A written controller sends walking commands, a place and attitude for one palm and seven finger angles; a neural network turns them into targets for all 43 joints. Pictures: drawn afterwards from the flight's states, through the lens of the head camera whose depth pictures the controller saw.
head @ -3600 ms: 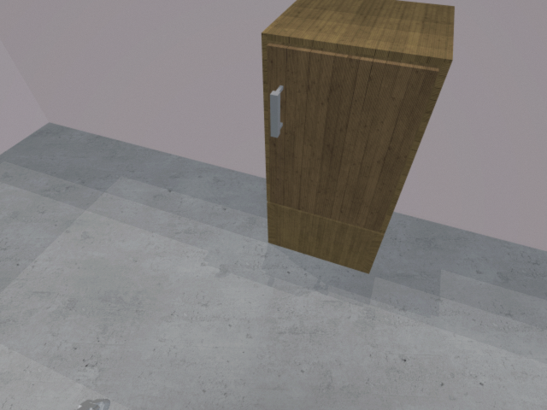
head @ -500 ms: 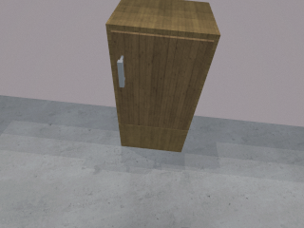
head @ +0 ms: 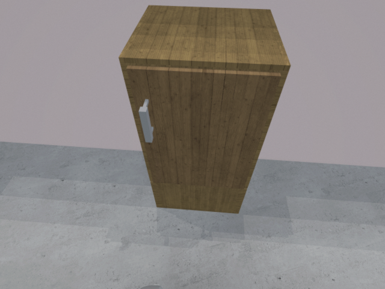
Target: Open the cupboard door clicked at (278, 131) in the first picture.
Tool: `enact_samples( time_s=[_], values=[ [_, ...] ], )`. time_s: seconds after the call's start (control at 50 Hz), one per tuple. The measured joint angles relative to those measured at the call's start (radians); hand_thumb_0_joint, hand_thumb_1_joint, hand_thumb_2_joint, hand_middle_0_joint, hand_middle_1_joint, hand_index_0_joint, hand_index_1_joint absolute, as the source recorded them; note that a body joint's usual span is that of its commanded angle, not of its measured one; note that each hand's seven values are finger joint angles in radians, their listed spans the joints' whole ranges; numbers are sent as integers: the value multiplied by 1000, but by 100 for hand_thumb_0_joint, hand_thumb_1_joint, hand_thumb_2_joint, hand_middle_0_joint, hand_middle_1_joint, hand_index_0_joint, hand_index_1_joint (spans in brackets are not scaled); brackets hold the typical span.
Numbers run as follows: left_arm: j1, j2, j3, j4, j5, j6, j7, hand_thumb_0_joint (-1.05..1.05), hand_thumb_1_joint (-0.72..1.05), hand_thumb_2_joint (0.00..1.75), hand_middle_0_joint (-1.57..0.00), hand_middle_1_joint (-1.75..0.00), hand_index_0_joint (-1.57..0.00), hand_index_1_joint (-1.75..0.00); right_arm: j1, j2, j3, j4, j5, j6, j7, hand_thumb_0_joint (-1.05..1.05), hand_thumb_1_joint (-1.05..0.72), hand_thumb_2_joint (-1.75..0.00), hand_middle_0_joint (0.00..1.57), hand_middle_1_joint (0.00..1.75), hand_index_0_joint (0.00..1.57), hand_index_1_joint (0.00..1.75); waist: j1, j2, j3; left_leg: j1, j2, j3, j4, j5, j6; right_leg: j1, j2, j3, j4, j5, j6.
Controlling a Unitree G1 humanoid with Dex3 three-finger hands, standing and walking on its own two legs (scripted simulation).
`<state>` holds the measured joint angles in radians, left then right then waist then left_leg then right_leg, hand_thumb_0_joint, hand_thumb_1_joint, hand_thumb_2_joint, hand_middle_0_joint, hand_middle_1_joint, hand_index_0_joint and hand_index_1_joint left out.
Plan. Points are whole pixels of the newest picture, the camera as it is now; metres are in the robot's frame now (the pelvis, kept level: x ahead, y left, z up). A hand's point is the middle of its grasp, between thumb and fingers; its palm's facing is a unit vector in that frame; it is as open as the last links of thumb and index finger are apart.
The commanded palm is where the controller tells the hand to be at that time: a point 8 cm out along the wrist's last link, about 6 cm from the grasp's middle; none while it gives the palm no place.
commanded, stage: come to a stop and stand still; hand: left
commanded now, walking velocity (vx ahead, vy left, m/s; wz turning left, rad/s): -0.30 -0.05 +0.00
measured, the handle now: (147, 121) +0.60 +0.19 -0.04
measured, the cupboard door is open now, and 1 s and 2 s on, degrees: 0 0 0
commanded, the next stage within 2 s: look again from close up in 0.78 s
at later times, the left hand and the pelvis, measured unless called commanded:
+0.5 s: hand out of the picture +0.05 +0.18 -0.17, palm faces +0.02 -0.96 -0.26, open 7.4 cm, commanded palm none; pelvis -0.01 -0.02 -0.01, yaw -1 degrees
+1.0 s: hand out of the picture -0.02 +0.18 -0.18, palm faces +0.03 -0.97 -0.23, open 7.4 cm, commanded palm none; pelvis -0.03 -0.01 -0.01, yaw +1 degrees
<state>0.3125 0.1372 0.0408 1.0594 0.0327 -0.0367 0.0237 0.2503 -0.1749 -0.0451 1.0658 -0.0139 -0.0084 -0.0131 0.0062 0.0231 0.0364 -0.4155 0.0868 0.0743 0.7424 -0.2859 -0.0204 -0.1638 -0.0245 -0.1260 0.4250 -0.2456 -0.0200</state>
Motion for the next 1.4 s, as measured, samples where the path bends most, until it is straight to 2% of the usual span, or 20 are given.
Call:
enact_samples(
  time_s=[0.04,0.06,0.1,0.14,0.2,0.26,0.32,0.38,0.4,0.46,0.52,0.56,0.64,0.7,0.8,0.86,0.96,1.12,1.4],
  values=[
    [9,-4,-7,19,-4,18,0,-1,92,90,-20,-30,-20,-30,-21,-9,5,-7,5,-3,-4,1,-93,-90,20,30,20,30,8,-2,13,51,2,-8,-150,122,-5,5,4,7,37,-33,14],
    [13,-6,-9,25,-7,27,1,-1,92,90,-20,-30,-20,-30,-28,-12,6,-10,5,-7,-6,1,-92,-90,20,30,20,30,12,0,17,76,6,-7,-192,171,3,0,6,9,71,-58,22],
    [6,6,-8,31,-12,48,4,0,91,90,-20,-30,-20,-30,-48,4,8,-9,5,-4,-12,1,-92,-90,19,30,20,30,20,-39,28,95,-12,13,-186,103,17,-18,-17,28,139,-102,32],
    [-8,19,-6,25,-15,65,8,0,91,90,-20,-30,-20,-30,-72,21,13,-17,4,1,-20,0,-92,-90,20,30,20,30,30,-64,39,103,-21,31,-190,74,26,-66,-19,56,259,-210,38],
    [-40,30,4,5,-14,79,6,0,91,90,-20,-30,-20,-30,-110,34,10,-39,-1,12,-29,0,-92,-90,20,30,20,30,22,-57,59,104,-16,31,-216,95,29,-148,3,80,448,-295,38],
    [-70,43,14,-26,-12,85,0,0,91,90,-20,-30,-20,-30,-138,32,1,-56,-6,21,-29,0,-92,-90,20,30,20,30,14,-41,68,98,-6,30,-233,116,25,-193,12,88,504,-290,40],
    [-92,52,21,-55,-11,84,-4,0,91,90,-19,-30,-20,-30,-147,21,-8,-64,-9,28,-24,0,-91,-90,20,30,21,30,7,-20,62,86,1,26,-233,128,14,-180,3,83,420,-249,35],
    [-89,62,19,-82,-5,67,-6,0,91,90,-19,-30,-20,-30,-132,8,-17,-69,-5,38,-14,0,-91,-90,20,30,21,30,6,-14,33,54,-3,23,-191,119,-3,-102,-15,83,194,-101,24],
    [-90,61,18,-82,0,62,-4,0,91,90,-19,-30,-19,-30,-129,3,-20,-68,-2,44,-11,0,-91,-90,20,30,21,30,5,-8,30,40,-3,16,-157,81,-6,-103,-15,82,185,-62,16],
    [-85,43,4,-75,5,64,-4,0,91,90,-19,-30,-19,-30,-101,-16,-27,-57,0,69,-2,0,-91,-90,20,30,20,30,-1,20,7,9,-25,-40,-13,-98,10,-96,-7,61,184,-75,3],
    [-81,28,-5,-67,5,62,-5,0,90,90,-19,-30,-20,-30,-72,-21,-25,-41,0,69,1,0,-91,-90,20,30,20,30,-5,22,-8,13,-39,-54,94,-119,18,-81,2,53,134,-52,-4],
    [-83,21,-9,-63,4,58,-4,0,90,90,-19,-30,-20,-30,-51,-18,-19,-30,1,60,-1,0,-91,-90,20,30,20,30,-10,17,-9,54,-41,-46,59,-124,15,-78,7,45,112,-36,-8],
    [-94,17,-11,-41,-11,46,0,0,92,90,-20,-30,-20,-30,-12,-1,0,8,2,37,-12,0,-91,-90,20,30,20,30,-14,5,-7,183,-37,-45,-191,-18,11,-90,21,22,118,-35,-5],
    [-105,34,-9,-10,-18,49,2,0,93,90,-20,-30,-20,-30,3,31,21,50,1,25,-16,0,-91,-90,20,30,20,30,2,-36,3,215,-51,-35,-242,5,8,-63,10,31,73,-8,5],
    [-84,34,-19,36,-20,47,-4,0,93,90,-20,-30,-20,-30,20,51,36,83,2,17,-18,1,-91,-90,20,30,20,30,7,-38,-1,253,-56,-30,-320,49,8,-28,9,35,-1,35,1],
    [-45,41,-38,-1,-12,37,-7,0,92,90,-20,-30,-20,-30,33,39,33,31,-2,11,-6,1,-91,-90,20,30,20,30,-7,-29,10,221,-58,-35,-283,43,12,-54,5,30,31,29,-1],
    [7,58,-27,-42,-5,46,0,0,91,90,-20,-30,-20,-30,56,-5,8,-33,-7,7,-10,1,-91,-90,20,30,21,30,-21,-19,-24,171,-58,-48,-181,-8,19,-84,0,19,99,-8,3],
    [-13,89,-28,-57,-8,44,-1,0,90,90,-20,-30,-20,-30,36,-45,16,-60,-3,-2,-10,0,-91,-90,20,30,20,30,-6,-33,-42,195,-73,-36,-186,-1,39,-64,-14,31,95,5,23],
    [-28,93,-41,-31,-4,37,-5,0,90,90,-20,-30,-20,-30,-14,-43,37,-44,-1,1,7,0,-90,-90,20,30,20,30,1,-26,-48,226,-102,-23,-281,73,55,-46,-38,43,26,68,40]
  ],
)
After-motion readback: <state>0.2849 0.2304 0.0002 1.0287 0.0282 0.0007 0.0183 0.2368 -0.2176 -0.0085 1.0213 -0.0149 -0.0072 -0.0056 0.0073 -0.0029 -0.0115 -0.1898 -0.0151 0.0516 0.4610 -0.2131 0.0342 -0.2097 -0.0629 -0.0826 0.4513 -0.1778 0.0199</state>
